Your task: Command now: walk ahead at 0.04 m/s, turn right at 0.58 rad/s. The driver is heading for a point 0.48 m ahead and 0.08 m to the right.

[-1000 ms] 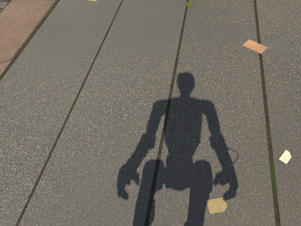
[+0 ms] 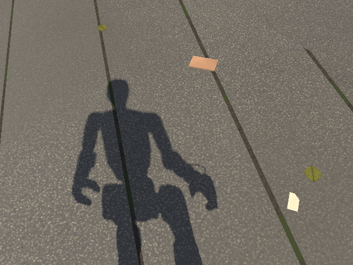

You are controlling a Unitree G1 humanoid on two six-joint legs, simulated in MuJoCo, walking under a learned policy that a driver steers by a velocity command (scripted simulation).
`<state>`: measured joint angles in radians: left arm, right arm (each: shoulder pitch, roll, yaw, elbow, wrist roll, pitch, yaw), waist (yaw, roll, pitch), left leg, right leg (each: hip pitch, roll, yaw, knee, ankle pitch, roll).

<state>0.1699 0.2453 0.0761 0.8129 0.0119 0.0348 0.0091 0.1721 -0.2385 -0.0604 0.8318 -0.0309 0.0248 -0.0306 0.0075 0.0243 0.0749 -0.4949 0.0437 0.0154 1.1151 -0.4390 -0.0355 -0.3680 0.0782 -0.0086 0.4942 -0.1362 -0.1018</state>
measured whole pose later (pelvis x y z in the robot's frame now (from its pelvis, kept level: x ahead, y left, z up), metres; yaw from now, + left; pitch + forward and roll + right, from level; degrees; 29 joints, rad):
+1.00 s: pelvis +0.24 -0.13 +0.01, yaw -23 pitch +0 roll +0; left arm 0.28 0.22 0.03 0.86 0.02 -0.08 -0.01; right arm 0.32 -0.25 -0.06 0.88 -0.02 -0.02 0.04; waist -0.02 0.04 0.04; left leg -0.57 0.08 -0.03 1.09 -0.24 0.05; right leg -0.10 0.06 -0.11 0.31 -0.22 -0.08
